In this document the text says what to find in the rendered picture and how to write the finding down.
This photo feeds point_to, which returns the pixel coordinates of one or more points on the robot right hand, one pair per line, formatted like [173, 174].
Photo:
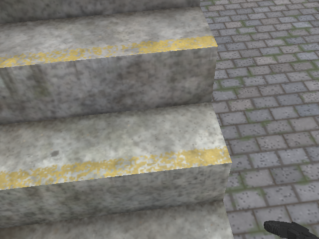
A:
[288, 230]

